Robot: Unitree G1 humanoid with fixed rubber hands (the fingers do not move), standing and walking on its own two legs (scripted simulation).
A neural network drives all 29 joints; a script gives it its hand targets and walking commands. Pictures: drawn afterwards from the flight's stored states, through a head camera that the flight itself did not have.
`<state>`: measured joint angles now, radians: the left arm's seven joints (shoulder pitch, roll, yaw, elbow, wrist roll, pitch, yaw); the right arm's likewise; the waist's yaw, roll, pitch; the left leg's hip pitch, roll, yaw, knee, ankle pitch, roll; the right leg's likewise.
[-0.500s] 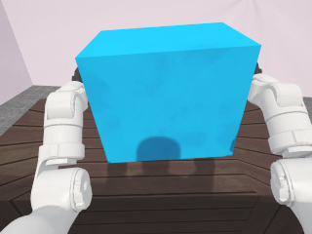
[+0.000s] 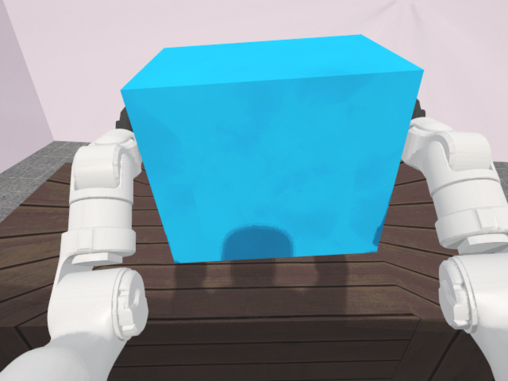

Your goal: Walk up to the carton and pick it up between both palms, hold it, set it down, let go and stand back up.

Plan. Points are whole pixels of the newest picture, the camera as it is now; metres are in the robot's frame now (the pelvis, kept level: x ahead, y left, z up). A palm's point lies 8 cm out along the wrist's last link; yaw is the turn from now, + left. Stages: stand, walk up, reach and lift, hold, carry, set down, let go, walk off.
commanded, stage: hold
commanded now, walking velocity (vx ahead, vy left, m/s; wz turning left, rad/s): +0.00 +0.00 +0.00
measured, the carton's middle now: (268, 148) +0.38 +0.00 +0.28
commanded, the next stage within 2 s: none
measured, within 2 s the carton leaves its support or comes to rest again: neither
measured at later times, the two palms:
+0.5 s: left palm (130, 149) +0.36 +0.21 +0.28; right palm (402, 135) +0.36 -0.20 +0.30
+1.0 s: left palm (130, 141) +0.36 +0.20 +0.30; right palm (408, 133) +0.36 -0.20 +0.31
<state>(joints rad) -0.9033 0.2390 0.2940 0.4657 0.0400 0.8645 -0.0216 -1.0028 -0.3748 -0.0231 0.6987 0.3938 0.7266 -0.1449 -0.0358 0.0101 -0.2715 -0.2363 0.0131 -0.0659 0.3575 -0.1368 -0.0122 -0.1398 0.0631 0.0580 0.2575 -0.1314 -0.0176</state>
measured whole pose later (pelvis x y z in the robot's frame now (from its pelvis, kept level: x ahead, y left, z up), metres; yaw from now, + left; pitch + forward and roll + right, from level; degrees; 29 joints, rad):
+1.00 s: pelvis +0.00 +0.00 +0.00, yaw +0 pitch +1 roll -1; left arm -0.92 0.24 0.29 0.50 0.04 0.86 -0.02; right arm -1.01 -0.38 -0.02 0.72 0.39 0.72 -0.14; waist -0.03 0.01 -0.28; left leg -0.23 0.01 -0.07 0.35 -0.13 -0.01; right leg -0.14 0.06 0.06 0.26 -0.13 -0.02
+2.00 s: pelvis +0.00 +0.00 +0.00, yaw +0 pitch +1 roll -1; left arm -0.89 0.23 0.29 0.45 0.04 0.86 -0.02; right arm -0.99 -0.38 -0.02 0.70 0.40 0.71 -0.14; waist -0.04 0.01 -0.27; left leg -0.24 0.01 -0.07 0.36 -0.14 -0.01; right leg -0.13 0.06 0.06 0.25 -0.13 -0.01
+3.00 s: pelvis +0.00 +0.00 +0.00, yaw +1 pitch +0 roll -1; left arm -0.85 0.22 0.30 0.42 0.05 0.86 -0.02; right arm -0.96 -0.37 -0.01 0.66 0.40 0.72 -0.15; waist -0.05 0.01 -0.26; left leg -0.23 0.01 -0.08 0.36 -0.14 -0.01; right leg -0.12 0.06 0.06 0.25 -0.14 -0.02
